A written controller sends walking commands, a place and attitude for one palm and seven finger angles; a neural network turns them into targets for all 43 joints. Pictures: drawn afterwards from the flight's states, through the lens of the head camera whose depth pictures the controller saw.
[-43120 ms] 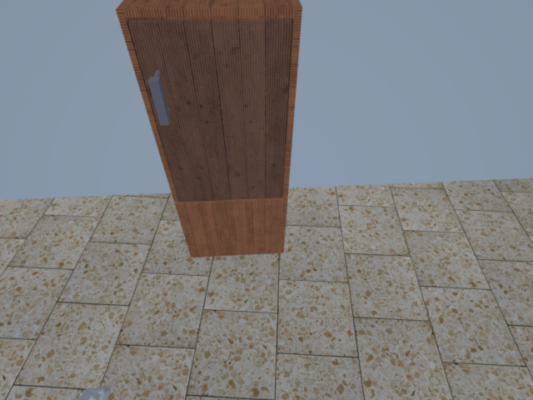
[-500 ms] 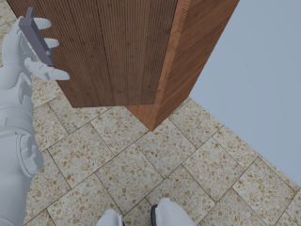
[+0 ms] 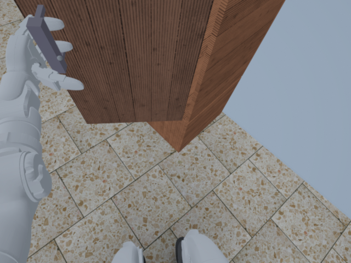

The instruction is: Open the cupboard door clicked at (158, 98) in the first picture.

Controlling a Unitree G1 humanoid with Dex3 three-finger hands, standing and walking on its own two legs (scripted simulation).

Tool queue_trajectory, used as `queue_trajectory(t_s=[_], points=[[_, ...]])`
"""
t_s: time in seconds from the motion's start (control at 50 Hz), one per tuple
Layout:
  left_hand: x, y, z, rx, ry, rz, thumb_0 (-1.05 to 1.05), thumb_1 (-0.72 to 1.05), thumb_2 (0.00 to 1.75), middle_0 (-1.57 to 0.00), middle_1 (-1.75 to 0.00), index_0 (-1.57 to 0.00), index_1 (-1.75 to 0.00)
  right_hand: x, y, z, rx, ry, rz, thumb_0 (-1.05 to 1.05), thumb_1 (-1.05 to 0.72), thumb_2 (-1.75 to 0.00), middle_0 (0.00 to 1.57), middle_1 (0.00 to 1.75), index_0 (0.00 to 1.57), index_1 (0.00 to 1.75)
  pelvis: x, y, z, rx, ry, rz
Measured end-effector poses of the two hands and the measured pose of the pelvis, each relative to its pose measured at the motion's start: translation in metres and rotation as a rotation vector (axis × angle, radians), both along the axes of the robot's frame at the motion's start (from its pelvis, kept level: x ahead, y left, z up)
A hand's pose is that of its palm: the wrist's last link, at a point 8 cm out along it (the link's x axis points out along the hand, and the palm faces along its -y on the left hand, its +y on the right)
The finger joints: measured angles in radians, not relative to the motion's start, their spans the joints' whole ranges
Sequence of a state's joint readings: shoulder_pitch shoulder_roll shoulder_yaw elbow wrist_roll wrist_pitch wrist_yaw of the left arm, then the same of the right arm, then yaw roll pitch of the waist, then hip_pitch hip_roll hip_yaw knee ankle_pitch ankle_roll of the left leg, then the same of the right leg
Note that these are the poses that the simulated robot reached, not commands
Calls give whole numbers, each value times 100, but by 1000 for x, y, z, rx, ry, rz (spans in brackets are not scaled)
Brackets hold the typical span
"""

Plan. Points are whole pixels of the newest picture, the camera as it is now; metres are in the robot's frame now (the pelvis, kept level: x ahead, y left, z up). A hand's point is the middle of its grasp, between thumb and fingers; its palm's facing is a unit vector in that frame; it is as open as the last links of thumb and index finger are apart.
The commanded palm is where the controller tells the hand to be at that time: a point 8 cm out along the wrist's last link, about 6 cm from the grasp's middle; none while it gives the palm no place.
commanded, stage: close the thumb around the handle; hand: left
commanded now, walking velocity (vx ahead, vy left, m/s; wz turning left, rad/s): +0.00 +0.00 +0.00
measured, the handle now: (51, 41) +0.58 +0.21 +0.10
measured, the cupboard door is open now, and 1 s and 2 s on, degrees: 50 51 92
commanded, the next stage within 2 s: pull the door open along its arc in 0.76 s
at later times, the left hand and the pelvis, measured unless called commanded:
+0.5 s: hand (61, 59) +0.53 +0.18 +0.10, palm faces -0.03 -1.00 -0.02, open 8.8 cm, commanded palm +0.51 +0.22 +0.09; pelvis +0.00 +0.01 +0.00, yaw +0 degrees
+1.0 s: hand (60, 60) +0.53 +0.18 +0.10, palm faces -0.03 -1.00 -0.02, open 5.7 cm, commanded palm +0.49 +0.23 +0.09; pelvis +0.00 +0.00 +0.00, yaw +0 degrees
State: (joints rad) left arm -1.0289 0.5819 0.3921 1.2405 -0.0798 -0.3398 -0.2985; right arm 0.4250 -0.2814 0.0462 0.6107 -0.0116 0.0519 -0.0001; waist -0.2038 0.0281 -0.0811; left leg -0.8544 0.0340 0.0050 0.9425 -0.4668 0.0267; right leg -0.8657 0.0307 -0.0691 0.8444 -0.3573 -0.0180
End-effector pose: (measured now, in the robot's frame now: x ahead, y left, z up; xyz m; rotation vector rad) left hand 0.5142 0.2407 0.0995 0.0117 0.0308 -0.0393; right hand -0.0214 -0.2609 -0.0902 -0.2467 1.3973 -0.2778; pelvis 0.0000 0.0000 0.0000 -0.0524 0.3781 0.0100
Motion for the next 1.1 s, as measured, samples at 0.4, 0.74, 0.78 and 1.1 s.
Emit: queue_trajectory(t_s=[0.4,0.74,0.78,1.1], points=[[0,-2,-3,0,-1,5,-1,-1,51,-34,-125,-33,-126,-9,13,-1,21,18,-23,0,-91,-90,20,30,20,30,3,7,1,-3,-1,-8],[-6,-4,-1,12,0,26,1,73,82,-37,-134,-35,-134,2,7,-4,28,5,-2,0,-91,-90,20,30,20,30,5,4,2,-1,-9,1],[-6,-4,-1,11,0,28,1,73,82,-37,-134,-35,-134,3,6,-4,27,4,-1,0,-91,-90,20,30,20,30,5,3,2,0,-10,0],[-15,-3,-1,2,-7,3,1,72,78,-37,-135,-37,-135,11,-3,0,15,-39,-20,0,-91,-90,20,30,20,30,7,-2,5,9,-19,-23]])
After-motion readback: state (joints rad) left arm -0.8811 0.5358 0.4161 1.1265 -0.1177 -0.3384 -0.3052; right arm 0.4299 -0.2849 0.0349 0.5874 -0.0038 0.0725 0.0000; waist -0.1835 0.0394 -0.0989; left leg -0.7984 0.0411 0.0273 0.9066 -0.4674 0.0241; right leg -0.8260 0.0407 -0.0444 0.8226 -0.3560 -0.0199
